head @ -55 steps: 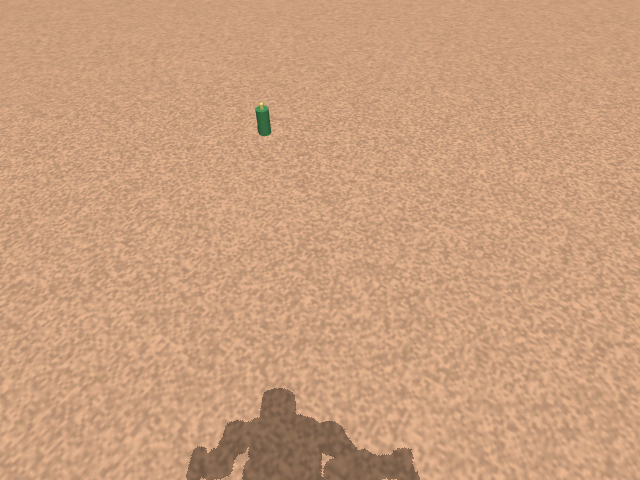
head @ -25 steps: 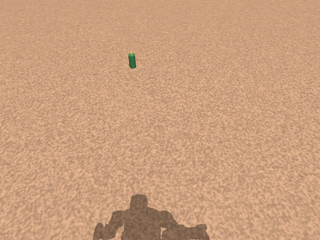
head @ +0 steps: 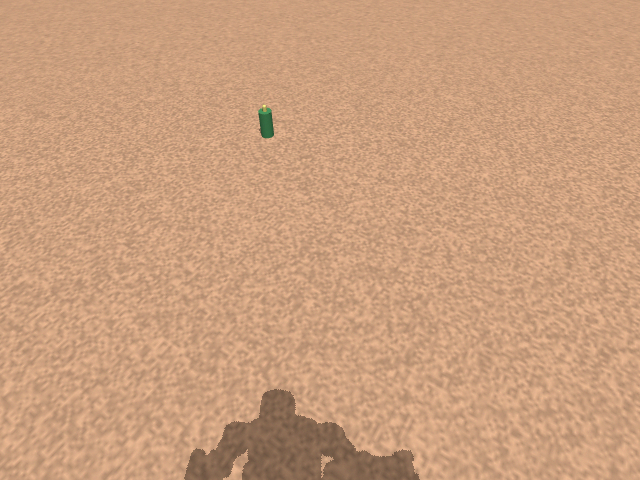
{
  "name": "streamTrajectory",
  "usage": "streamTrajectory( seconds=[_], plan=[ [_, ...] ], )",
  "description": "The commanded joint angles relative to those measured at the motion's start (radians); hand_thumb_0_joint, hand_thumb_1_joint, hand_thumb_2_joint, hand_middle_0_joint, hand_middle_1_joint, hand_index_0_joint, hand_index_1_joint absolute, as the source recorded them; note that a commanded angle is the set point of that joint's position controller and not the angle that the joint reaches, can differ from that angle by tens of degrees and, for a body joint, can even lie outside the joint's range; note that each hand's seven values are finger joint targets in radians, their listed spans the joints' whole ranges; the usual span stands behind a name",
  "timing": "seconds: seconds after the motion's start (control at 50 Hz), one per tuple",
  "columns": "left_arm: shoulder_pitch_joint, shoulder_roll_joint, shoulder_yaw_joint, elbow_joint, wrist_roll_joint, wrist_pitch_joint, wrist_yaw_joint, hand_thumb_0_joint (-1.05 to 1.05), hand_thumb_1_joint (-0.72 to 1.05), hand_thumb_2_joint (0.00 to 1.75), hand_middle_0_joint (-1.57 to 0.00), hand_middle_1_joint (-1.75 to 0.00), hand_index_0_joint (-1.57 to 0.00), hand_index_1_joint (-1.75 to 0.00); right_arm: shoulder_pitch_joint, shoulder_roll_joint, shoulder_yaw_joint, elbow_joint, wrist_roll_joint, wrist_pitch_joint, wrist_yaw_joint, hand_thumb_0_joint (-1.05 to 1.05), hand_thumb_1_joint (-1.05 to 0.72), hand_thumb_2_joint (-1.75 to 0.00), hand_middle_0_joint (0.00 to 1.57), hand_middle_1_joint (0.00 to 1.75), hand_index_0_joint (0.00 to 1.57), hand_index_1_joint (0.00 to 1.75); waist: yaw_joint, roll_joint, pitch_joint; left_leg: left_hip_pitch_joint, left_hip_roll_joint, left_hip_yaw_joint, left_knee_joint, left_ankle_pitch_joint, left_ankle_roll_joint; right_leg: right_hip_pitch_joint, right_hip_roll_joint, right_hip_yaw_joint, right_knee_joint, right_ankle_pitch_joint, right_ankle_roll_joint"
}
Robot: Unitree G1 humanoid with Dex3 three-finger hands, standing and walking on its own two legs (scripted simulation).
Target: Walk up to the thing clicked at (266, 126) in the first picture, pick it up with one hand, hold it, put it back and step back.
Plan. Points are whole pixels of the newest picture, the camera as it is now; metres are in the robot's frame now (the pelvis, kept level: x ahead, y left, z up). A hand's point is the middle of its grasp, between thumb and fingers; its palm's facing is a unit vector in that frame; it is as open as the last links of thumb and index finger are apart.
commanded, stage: stand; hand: left
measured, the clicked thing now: (265, 120) +2.01 +0.34 -0.69
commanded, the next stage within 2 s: walk up in 0.02 s
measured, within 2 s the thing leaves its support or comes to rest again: neither
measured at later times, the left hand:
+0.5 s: hand out of the picture +0.10 +0.27 -0.15, palm faces +0.07 -0.91 -0.42, open 7.4 cm
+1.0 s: hand (187, 258) +0.55 +0.29 -0.13, palm faces -0.01 -0.92 -0.38, open 7.4 cm
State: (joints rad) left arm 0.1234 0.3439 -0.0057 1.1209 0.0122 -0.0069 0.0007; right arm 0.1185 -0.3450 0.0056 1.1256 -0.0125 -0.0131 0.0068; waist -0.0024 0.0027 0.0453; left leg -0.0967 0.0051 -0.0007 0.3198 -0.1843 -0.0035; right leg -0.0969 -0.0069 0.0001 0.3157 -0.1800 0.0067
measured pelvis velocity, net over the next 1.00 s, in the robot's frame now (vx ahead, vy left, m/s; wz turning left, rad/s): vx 0.45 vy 0.01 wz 0.07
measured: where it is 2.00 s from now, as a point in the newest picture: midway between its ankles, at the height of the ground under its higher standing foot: (319, 276)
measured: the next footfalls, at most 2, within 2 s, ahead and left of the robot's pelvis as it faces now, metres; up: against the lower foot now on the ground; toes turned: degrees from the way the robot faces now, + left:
left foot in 0.60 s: +0.38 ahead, +0.15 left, +0.00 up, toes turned +8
right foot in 1.06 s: +0.69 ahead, -0.13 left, +0.00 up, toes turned -1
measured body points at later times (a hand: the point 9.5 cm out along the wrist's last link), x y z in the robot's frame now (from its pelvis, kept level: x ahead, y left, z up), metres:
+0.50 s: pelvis +0.13 -0.02 -0.01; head +0.14 -0.03 +0.44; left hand +0.09 +0.32 -0.12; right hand +0.27 -0.33 -0.13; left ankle +0.26 +0.14 -0.71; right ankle +0.02 -0.13 -0.75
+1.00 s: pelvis +0.45 +0.01 -0.02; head +0.45 +0.00 +0.43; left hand +0.55 +0.34 -0.11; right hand +0.50 -0.32 -0.13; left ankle +0.34 +0.14 -0.75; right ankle +0.63 -0.14 -0.72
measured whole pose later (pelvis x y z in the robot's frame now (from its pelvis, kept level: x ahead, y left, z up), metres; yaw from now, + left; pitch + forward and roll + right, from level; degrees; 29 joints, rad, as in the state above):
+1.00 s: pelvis +0.45 +0.01 -0.02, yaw +4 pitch -3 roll +2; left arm 0.19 0.45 0.05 0.90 0.01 -0.06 -0.10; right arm 0.34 -0.42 -0.07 0.93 -0.01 -0.09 0.08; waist -0.05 -0.03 0.03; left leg 0.04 0.01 0.07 0.39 -0.38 -0.01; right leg -0.53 -0.14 -0.01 0.63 -0.08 -0.01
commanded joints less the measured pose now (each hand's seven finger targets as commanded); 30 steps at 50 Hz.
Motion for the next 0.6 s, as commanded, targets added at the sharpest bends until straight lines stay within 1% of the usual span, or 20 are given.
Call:
streamTrajectory(
  seconds=[0.0, 0.04, 0.08, 0.1, 0.12, 0.16, 0.18, 0.2, 0.22, 0.24, 0.26, 0.32, 0.34, 0.36, 0.42, 0.46, 0.52, 0.54, 0.56, 0.58],
  plan=[
    [0.001, 0.345, 0.115, -0.107, 0.012, -0.044, -0.029, 0.0, 0.9, 0.9, -0.2, -0.3, -0.2, -0.3, 0.02, -0.334, -0.125, -0.115, -0.008, -0.038, 0.018, 0.0, -0.9, -0.9, 0.2, 0.3, 0.2, 0.3, 0.001, 0.019, -0.153, -0.027, 0.116, -0.154, 0.016, -0.477, 0.12, -0.011, -0.073, 0.049, 0.093, -0.41, -0.066],
    [-0.07, 0.292, 0.111, -0.134, 0.019, -0.047, -0.049, 0.0, 0.9, 0.9, -0.2, -0.3, -0.2, -0.3, -0.016, -0.339, -0.134, -0.125, -0.017, -0.037, 0.04, 0.0, -0.9, -0.9, 0.2, 0.3, 0.2, 0.3, -0.002, 0.105, 0.019, -0.147, 0.165, -0.239, -0.062, -0.649, 0.153, -0.24, -0.052, 0.015, 0.217, -0.485, -0.06],
    [-0.069, 0.256, 0.11, -0.167, 0.017, -0.053, -0.065, 0.0, 0.9, 0.9, -0.2, -0.3, -0.2, -0.3, -0.02, -0.337, -0.15, -0.156, -0.017, -0.045, 0.048, 0.0, -0.9, -0.9, 0.2, 0.3, 0.2, 0.3, -0.007, 0.145, 0.058, -0.087, 0.288, -0.356, -0.131, -0.573, 0.21, -0.355, -0.031, -0.035, 0.349, -0.283, -0.047],
    [-0.07, 0.255, 0.113, -0.172, 0.011, -0.054, -0.07, 0.0, 0.9, 0.9, -0.2, -0.3, -0.2, -0.3, -0.043, -0.339, -0.161, -0.166, -0.022, -0.051, 0.048, 0.0, -0.9, -0.9, 0.2, 0.3, 0.2, 0.3, 0.004, 0.151, 0.06, -0.045, 0.322, -0.375, -0.154, -0.48, 0.221, -0.359, -0.068, -0.01, 0.331, -0.271, -0.048],
    [-0.045, 0.266, 0.115, -0.173, 0.007, -0.061, -0.072, 0.0, 0.9, 0.9, -0.2, -0.3, -0.2, -0.3, -0.043, -0.336, -0.163, -0.175, -0.021, -0.053, 0.049, 0.0, -0.9, -0.9, 0.2, 0.3, 0.2, 0.3, 0.013, 0.127, 0.017, -0.006, 0.311, -0.363, -0.135, -0.432, 0.222, -0.321, -0.085, 0.009, 0.257, -0.263, -0.051],
    [0.057, 0.277, 0.127, -0.14, 0.019, -0.069, -0.075, 0.0, 0.9, 0.9, -0.2, -0.3, -0.2, -0.3, -0.06, -0.326, -0.162, -0.194, -0.022, -0.043, 0.061, 0.0, -0.9, -0.9, 0.2, 0.3, 0.2, 0.3, 0.052, 0.114, -0.057, -0.118, 0.221, -0.247, -0.038, -0.534, 0.185, -0.106, -0.037, -0.051, 0.16, -0.23, -0.045],
    [0.176, 0.282, 0.138, -0.107, 0.018, -0.069, -0.072, 0.0, 0.9, 0.9, -0.2, -0.3, -0.2, -0.3, -0.136, -0.309, -0.154, -0.218, -0.023, -0.036, 0.065, 0.0, -0.9, -0.9, 0.2, 0.3, 0.2, 0.3, 0.127, 0.099, -0.067, -0.289, 0.16, -0.149, 0.05, -0.538, 0.138, 0.113, -0.018, -0.083, 0.104, -0.183, -0.052],
    [0.338, 0.329, 0.157, -0.061, 0.026, -0.076, -0.057, 0.0, 0.9, 0.9, -0.2, -0.3, -0.2, -0.3, -0.193, -0.252, -0.133, -0.246, -0.025, -0.03, 0.066, 0.0, -0.9, -0.9, 0.2, 0.3, 0.2, 0.3, 0.211, -0.053, -0.082, -0.531, 0.039, -0.008, 0.293, -0.523, 0.074, 0.357, -0.047, -0.021, -0.017, -0.323, -0.069],
    [0.383, 0.431, 0.181, -0.07, 0.041, -0.086, -0.046, 0.0, 0.9, 0.9, -0.2, -0.3, -0.2, -0.3, -0.219, -0.171, -0.106, -0.281, -0.017, -0.031, 0.066, 0.0, -0.9, -0.9, 0.2, 0.3, 0.2, 0.3, 0.237, -0.33, -0.018, -0.813, -0.097, 0.033, 0.65, -0.447, 0.034, 0.382, -0.33, 0.468, -0.199, -0.664, -0.12],
    [0.213, 0.432, 0.169, -0.13, 0.037, -0.088, -0.036, 0.0, 0.9, 0.9, -0.2, -0.3, -0.2, -0.3, -0.235, -0.226, -0.116, -0.29, -0.019, -0.028, 0.055, 0.0, -0.9, -0.9, 0.2, 0.3, 0.2, 0.3, 0.165, -0.156, 0.097, -0.797, -0.01, -0.137, 0.716, -0.299, 0.017, 0.185, -0.455, 0.603, -0.293, -0.691, -0.166],
    [0.143, 0.418, 0.162, -0.172, 0.029, -0.091, -0.039, 0.0, 0.9, 0.9, -0.2, -0.3, -0.2, -0.3, -0.165, -0.282, -0.126, -0.265, -0.015, -0.037, 0.06, 0.0, -0.9, -0.9, 0.2, 0.3, 0.2, 0.3, 0.115, -0.081, 0.124, -0.729, 0.036, -0.139, 0.7, -0.253, 0.019, 0.138, -0.458, 0.596, -0.303, -0.68, -0.216],
    [0.084, 0.328, 0.133, -0.194, 0.008, -0.119, -0.031, 0.0, 0.9, 0.9, -0.2, -0.3, -0.2, -0.3, -0.05, -0.271, -0.125, -0.206, -0.006, -0.048, 0.079, 0.0, -0.9, -0.9, 0.2, 0.3, 0.2, 0.3, 0.037, -0.024, 0.113, -0.667, 0.069, -0.15, 0.681, -0.1, 0.021, 0.199, -0.269, 0.219, -0.239, -0.293, -0.126],
    [0.097, 0.32, 0.129, -0.193, -0.002, -0.121, -0.031, 0.0, 0.9, 0.9, -0.2, -0.3, -0.2, -0.3, -0.038, -0.265, -0.121, -0.201, -0.007, -0.047, 0.085, 0.0, -0.9, -0.9, 0.2, 0.3, 0.2, 0.3, 0.037, -0.038, 0.108, -0.62, 0.062, -0.13, 0.651, -0.051, 0.02, 0.176, -0.232, 0.144, -0.217, -0.176, -0.105],
    [0.112, 0.315, 0.126, -0.193, -0.002, -0.122, -0.032, 0.0, 0.9, 0.9, -0.2, -0.3, -0.2, -0.3, -0.032, -0.258, -0.117, -0.208, -0.002, -0.043, 0.092, 0.0, -0.9, -0.9, 0.2, 0.3, 0.2, 0.3, 0.035, -0.065, 0.097, -0.598, 0.054, -0.103, 0.618, -0.025, 0.017, 0.168, -0.21, 0.082, -0.212, -0.099, -0.116],
    [0.101, 0.357, 0.136, -0.222, 0.003, -0.119, -0.037, 0.0, 0.9, 0.9, -0.2, -0.3, -0.2, -0.3, -0.108, -0.249, -0.115, -0.271, -0.003, -0.031, 0.108, 0.0, -0.9, -0.9, 0.2, 0.3, 0.2, 0.3, 0.041, -0.133, 0.112, -0.507, 0.084, -0.053, 0.435, 0.02, -0.012, 0.069, -0.212, 0.006, -0.23, -0.081, -0.154],
    [0.11, 0.375, 0.138, -0.232, 0.007, -0.114, -0.039, 0.0, 0.9, 0.9, -0.2, -0.3, -0.2, -0.3, -0.157, -0.244, -0.113, -0.299, -0.005, -0.031, 0.118, 0.0, -0.9, -0.9, 0.2, 0.3, 0.2, 0.3, 0.052, -0.145, 0.114, -0.422, 0.106, -0.021, 0.321, 0.042, -0.004, 0.023, -0.214, -0.041, -0.213, -0.055, -0.157],
    [0.161, 0.38, 0.128, -0.215, -0.003, -0.109, -0.04, 0.0, 0.9, 0.9, -0.2, -0.3, -0.2, -0.3, -0.183, -0.234, -0.119, -0.313, -0.01, -0.036, 0.114, 0.0, -0.9, -0.9, 0.2, 0.3, 0.2, 0.3, 0.063, -0.104, 0.081, -0.293, 0.063, 0.069, 0.27, 0.098, 0.025, 0.008, -0.247, -0.062, -0.18, 0.107, -0.168],
    [0.149, 0.391, 0.127, -0.223, -0.004, -0.106, -0.037, 0.0, 0.9, 0.9, -0.2, -0.3, -0.2, -0.3, -0.124, -0.238, -0.127, -0.3, -0.014, -0.035, 0.11, 0.0, -0.9, -0.9, 0.2, 0.3, 0.2, 0.3, 0.028, -0.091, 0.049, -0.222, 0.046, 0.08, 0.26, 0.097, 0.044, 0.011, -0.268, -0.057, -0.116, 0.231, -0.17],
    [0.145, 0.393, 0.129, -0.22, -0.01, -0.104, -0.033, 0.0, 0.9, 0.9, -0.2, -0.3, -0.2, -0.3, -0.056, -0.246, -0.134, -0.283, -0.017, -0.037, 0.103, 0.0, -0.9, -0.9, 0.2, 0.3, 0.2, 0.3, -0.004, -0.052, 0.014, -0.155, 0.017, 0.113, 0.244, 0.084, 0.056, 0.028, -0.254, -0.097, -0.005, 0.381, -0.165],
    [0.147, 0.383, 0.125, -0.226, -0.018, -0.098, -0.029, 0.0, 0.9, 0.9, -0.2, -0.3, -0.2, -0.3, 0.059, -0.264, -0.149, -0.254, -0.03, -0.039, 0.095, 0.0, -0.9, -0.9, 0.2, 0.3, 0.2, 0.3, -0.063, 0.013, -0.052, -0.031, -0.013, 0.136, 0.187, 0.058, 0.087, 0.028, -0.221, -0.149, 0.199, 0.496, -0.146]
  ],
)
